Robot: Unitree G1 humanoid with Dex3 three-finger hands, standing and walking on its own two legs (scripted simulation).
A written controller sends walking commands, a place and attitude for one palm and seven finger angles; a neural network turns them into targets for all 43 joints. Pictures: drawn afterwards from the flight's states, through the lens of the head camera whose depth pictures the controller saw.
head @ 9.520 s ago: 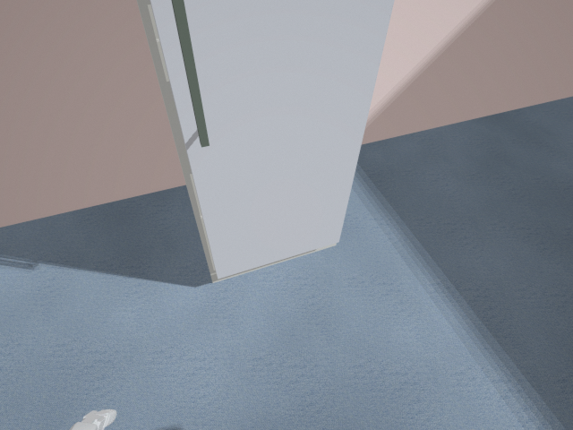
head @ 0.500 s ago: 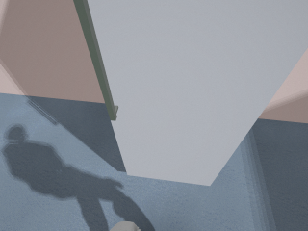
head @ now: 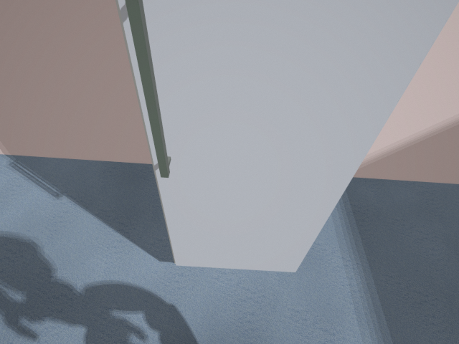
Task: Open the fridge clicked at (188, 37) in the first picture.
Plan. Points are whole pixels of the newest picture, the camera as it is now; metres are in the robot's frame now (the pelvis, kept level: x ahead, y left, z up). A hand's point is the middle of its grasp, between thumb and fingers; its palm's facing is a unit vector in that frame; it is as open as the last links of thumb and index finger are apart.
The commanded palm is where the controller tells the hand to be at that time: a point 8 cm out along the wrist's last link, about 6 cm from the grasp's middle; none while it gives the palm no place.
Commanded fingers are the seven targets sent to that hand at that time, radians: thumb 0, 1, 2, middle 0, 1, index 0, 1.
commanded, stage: come to a stop and stand still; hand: left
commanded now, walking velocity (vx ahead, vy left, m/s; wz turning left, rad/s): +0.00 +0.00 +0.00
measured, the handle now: (155, 102) +0.50 +0.17 +0.16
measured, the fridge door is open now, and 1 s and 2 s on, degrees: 0 0 0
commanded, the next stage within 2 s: look again from close up in 0.78 s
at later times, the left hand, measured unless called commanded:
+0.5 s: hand out of the picture -0.01 +0.08 -0.19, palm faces +0.09 -0.99 -0.07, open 7.3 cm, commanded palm none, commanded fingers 0.00 0.90 0.90 -0.20 -0.30 -0.20 -0.30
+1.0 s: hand out of the picture +0.01 +0.12 -0.18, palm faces +0.04 -0.98 -0.21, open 7.4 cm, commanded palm none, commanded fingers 0.00 0.90 0.90 -0.20 -0.30 -0.20 -0.30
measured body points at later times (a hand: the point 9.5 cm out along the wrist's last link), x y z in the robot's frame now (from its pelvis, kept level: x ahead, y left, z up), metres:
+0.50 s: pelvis +0.02 -0.05 +0.00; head +0.03 -0.03 +0.45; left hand -0.01 +0.13 -0.18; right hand +0.03 -0.27 -0.15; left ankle +0.03 +0.06 -0.74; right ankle +0.00 -0.13 -0.74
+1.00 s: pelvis +0.02 -0.05 -0.01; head +0.03 -0.06 +0.44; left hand +0.01 +0.18 -0.16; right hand +0.02 -0.26 -0.17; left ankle +0.03 +0.06 -0.74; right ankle +0.00 -0.13 -0.74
